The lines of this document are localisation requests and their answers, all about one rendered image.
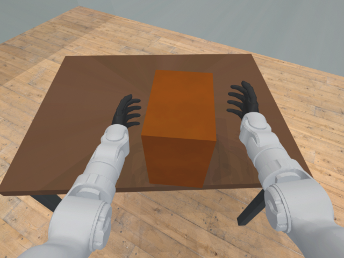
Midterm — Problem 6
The table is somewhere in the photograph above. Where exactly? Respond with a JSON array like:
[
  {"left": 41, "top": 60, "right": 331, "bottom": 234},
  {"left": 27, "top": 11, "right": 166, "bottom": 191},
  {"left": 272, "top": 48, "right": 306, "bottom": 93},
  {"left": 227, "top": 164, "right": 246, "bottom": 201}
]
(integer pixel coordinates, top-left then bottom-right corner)
[{"left": 0, "top": 54, "right": 313, "bottom": 226}]

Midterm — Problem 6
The robot right upper arm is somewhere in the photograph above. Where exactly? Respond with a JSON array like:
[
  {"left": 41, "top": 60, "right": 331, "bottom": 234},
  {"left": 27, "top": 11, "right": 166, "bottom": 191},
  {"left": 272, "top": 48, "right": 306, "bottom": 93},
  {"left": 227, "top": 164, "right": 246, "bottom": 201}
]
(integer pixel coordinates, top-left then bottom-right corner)
[{"left": 264, "top": 178, "right": 344, "bottom": 258}]

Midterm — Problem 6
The robot left hand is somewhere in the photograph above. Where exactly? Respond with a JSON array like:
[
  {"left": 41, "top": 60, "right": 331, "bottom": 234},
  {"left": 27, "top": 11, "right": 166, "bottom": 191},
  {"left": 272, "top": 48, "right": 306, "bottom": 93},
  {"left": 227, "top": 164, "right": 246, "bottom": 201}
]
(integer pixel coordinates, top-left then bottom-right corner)
[{"left": 111, "top": 94, "right": 141, "bottom": 128}]

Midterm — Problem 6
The carton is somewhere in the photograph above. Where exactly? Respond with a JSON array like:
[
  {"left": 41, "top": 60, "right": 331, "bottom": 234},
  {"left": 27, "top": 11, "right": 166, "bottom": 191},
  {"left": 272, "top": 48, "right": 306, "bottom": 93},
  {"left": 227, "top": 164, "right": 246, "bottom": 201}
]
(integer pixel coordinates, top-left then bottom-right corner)
[{"left": 141, "top": 70, "right": 217, "bottom": 188}]

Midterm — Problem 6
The robot right hand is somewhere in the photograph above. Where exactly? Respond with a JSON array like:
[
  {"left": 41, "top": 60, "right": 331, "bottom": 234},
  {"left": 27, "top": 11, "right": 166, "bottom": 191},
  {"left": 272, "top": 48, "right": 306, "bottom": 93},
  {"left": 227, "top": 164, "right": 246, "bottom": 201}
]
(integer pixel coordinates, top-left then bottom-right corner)
[{"left": 226, "top": 81, "right": 259, "bottom": 121}]

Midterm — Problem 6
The robot left upper arm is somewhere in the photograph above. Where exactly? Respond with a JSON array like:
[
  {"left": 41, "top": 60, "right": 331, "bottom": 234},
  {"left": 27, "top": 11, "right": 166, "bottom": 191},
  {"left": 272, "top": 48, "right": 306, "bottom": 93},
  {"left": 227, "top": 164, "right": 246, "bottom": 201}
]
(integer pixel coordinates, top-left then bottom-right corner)
[{"left": 17, "top": 196, "right": 112, "bottom": 258}]

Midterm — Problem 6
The right robot forearm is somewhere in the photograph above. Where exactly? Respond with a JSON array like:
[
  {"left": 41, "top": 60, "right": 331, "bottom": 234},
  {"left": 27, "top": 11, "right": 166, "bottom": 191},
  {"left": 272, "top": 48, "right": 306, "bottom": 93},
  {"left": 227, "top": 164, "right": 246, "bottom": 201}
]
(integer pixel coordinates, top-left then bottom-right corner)
[{"left": 239, "top": 112, "right": 334, "bottom": 219}]

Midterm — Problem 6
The left robot forearm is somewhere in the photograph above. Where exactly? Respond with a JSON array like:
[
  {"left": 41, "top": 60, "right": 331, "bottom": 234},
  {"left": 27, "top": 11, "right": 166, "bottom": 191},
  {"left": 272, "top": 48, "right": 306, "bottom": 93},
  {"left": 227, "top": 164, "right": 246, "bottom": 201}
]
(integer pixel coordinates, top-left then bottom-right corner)
[{"left": 48, "top": 124, "right": 130, "bottom": 238}]

